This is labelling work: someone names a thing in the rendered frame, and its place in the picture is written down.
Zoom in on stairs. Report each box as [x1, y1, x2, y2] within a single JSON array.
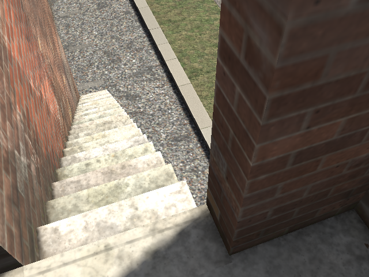
[[36, 89, 197, 260]]

